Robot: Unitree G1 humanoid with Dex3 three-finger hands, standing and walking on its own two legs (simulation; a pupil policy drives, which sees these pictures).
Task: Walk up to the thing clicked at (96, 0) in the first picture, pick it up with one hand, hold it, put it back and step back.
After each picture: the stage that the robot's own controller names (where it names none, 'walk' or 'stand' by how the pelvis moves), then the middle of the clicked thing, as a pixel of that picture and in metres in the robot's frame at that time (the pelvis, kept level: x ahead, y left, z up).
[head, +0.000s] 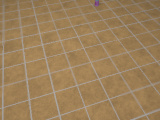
stand; (96, 1) +2.30 -0.23 -0.72
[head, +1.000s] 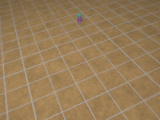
walk; (79, 18) +2.14 +0.16 -0.69
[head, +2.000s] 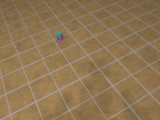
walk; (59, 36) +1.44 +0.39 -0.72
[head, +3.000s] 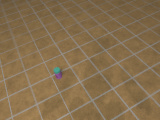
walk; (57, 73) +0.95 +0.35 -0.72
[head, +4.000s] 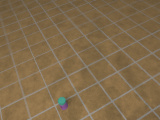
walk; (63, 103) +0.61 +0.27 -0.71
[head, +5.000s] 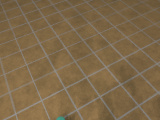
stand; out of the picture +0.39 +0.21 -0.70
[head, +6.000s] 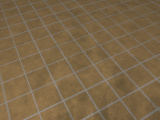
stand; out of the picture +0.34 +0.19 -0.72
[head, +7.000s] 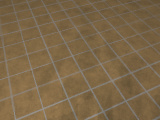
stand; out of the picture +0.33 +0.17 -0.71
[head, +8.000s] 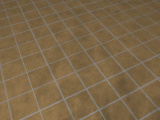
stand; out of the picture +0.35 +0.20 -0.72
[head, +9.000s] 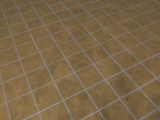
stand; out of the picture +0.33 +0.20 -0.72
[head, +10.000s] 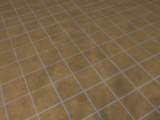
stand; out of the picture +0.34 +0.20 -0.73
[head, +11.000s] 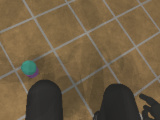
go down; (30, 69) +0.39 +0.24 -0.37
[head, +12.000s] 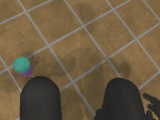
go down; (24, 67) +0.39 +0.26 -0.31
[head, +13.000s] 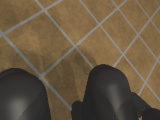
close in; out of the picture +0.37 +0.29 -0.22
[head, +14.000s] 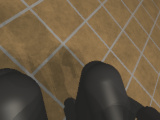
close; out of the picture +0.37 +0.30 -0.22
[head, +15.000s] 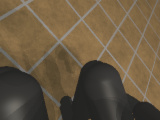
lift; out of the picture +0.36 +0.30 -0.22
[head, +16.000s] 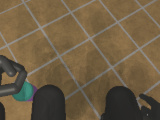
lift; (26, 92) +0.29 +0.23 -0.16
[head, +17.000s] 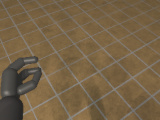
go down; out of the picture +0.24 +0.09 -0.69
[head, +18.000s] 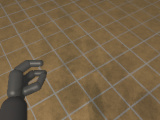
hold; out of the picture +0.23 +0.11 -0.70
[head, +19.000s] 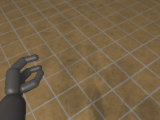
stand; out of the picture +0.22 +0.10 -0.71
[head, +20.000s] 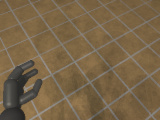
stand; out of the picture +0.22 +0.10 -0.64
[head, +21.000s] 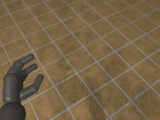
stand; out of the picture +0.20 +0.09 -0.67
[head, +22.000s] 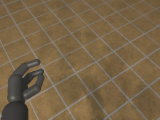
stand; out of the picture +0.20 +0.10 -0.69
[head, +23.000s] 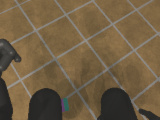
crouch; (57, 106) +0.26 +0.11 -0.42
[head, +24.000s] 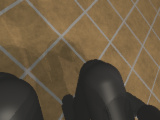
lower; (3, 103) +0.25 +0.14 -0.24
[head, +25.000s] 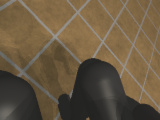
lower; out of the picture +0.25 +0.14 -0.24
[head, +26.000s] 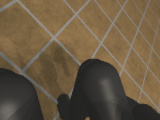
lower; out of the picture +0.26 +0.15 -0.24
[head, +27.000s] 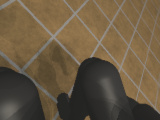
lower; out of the picture +0.26 +0.14 -0.24
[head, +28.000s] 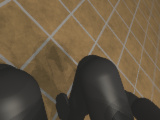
lower; out of the picture +0.26 +0.13 -0.23
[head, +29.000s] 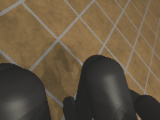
withdraw; (5, 106) +0.25 +0.13 -0.21
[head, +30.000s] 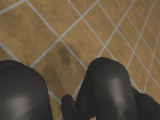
withdraw; (4, 100) +0.26 +0.14 -0.22
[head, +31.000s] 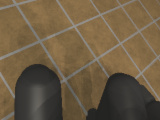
stand; (43, 97) +0.28 +0.11 -0.27
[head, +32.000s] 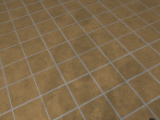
stand; out of the picture +0.22 +0.09 -0.62
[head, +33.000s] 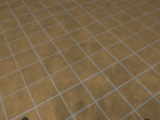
stand; out of the picture +0.21 +0.09 -0.71
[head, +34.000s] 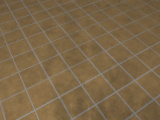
walk; out of the picture +0.19 +0.10 -0.71
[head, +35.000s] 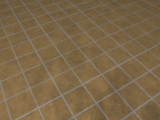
stand; out of the picture +0.28 +0.08 -0.74
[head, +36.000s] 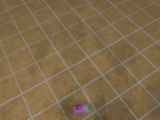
walk; (80, 108) +0.42 +0.06 -0.73
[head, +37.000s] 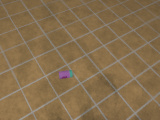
walk; (65, 74) +0.74 +0.09 -0.73
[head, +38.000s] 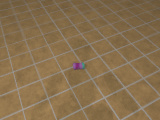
stand; (78, 66) +1.03 +0.09 -0.73
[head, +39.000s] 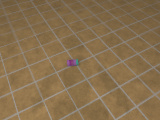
stand; (72, 62) +1.06 +0.11 -0.75
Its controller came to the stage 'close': yes
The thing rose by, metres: 0.27
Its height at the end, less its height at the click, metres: -0.02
